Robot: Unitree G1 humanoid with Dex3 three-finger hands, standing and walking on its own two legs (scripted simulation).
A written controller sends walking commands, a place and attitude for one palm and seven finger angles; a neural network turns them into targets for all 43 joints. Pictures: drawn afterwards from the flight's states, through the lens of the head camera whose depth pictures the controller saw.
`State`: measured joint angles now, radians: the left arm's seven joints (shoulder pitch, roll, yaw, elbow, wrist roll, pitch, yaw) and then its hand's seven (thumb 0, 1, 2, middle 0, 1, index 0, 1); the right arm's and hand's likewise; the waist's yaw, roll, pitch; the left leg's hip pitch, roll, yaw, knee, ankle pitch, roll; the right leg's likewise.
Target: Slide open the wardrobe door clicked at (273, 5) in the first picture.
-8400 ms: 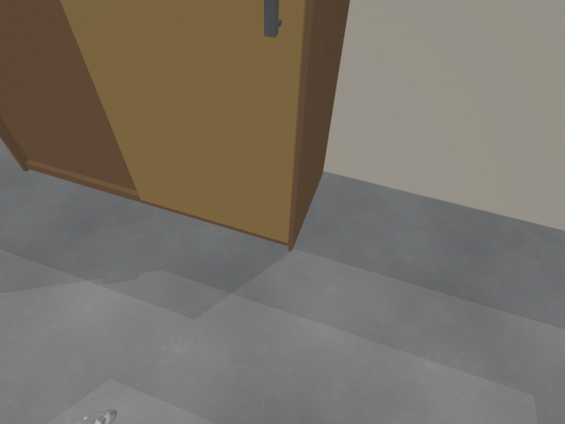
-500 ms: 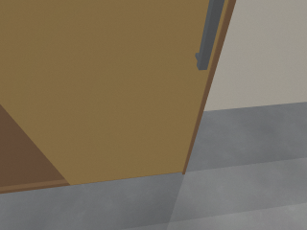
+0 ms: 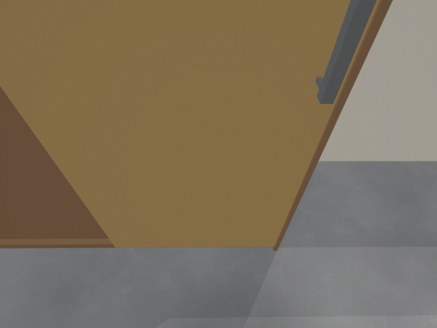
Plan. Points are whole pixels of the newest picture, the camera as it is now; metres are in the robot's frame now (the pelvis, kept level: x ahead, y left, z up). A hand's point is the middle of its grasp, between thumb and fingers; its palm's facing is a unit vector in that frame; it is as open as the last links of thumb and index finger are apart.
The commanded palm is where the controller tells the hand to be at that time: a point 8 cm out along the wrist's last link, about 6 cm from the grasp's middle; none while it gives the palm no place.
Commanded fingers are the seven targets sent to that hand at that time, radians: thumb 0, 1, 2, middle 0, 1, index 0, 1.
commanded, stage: come to a stop and stand still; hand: right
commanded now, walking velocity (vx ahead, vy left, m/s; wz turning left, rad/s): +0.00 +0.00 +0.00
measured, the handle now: (338, 47) +0.54 -0.17 +0.25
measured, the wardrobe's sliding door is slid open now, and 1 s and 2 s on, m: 0.00 0.00 0.00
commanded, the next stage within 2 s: look again from close up in 1.24 s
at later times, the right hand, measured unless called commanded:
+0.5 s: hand out of the picture +0.00 -0.13 -0.17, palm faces +0.06 +0.98 -0.19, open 7.3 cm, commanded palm none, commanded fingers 0.00 -0.90 -0.90 0.20 0.30 0.20 0.30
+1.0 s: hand out of the picture -0.02 -0.20 -0.16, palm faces +0.04 +0.96 -0.27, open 7.4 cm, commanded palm none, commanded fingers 0.00 -0.90 -0.90 0.20 0.30 0.20 0.30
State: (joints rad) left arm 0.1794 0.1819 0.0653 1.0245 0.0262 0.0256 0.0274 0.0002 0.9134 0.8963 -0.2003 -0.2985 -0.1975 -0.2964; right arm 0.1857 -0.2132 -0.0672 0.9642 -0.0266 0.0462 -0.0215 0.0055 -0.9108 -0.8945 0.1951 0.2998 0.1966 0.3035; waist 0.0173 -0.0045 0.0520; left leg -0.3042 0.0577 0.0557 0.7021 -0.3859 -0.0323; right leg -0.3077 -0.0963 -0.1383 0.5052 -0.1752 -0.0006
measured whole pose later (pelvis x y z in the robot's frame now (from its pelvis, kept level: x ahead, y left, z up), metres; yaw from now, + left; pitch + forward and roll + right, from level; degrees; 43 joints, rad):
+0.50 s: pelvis -0.01 +0.04 +0.01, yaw +0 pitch -2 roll +0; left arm 0.29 0.10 0.00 1.15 0.01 0.01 0.04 0.01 0.91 0.90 -0.20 -0.30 -0.19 -0.30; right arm 0.25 -0.15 -0.02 1.13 -0.01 0.01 -0.03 0.01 -0.93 -0.89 0.20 0.30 0.20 0.30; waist -0.01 0.00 0.02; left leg -0.18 0.00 0.09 0.42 -0.21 0.03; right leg -0.15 -0.05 -0.04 0.42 -0.24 0.03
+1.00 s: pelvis -0.05 +0.01 +0.00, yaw -1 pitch -3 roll +0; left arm 0.29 0.23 0.01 0.98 0.02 0.00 0.01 0.01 0.91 0.90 -0.20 -0.30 -0.20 -0.30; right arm 0.31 -0.25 -0.01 0.99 -0.03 0.00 -0.02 0.01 -0.91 -0.89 0.20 0.30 0.20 0.30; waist 0.00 0.01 -0.02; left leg -0.24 0.05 0.08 0.48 -0.19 -0.01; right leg -0.23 -0.01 -0.04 0.51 -0.23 -0.02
